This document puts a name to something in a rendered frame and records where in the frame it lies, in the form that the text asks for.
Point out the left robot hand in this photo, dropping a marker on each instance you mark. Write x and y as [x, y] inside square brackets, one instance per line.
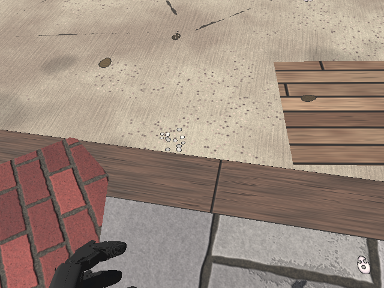
[71, 273]

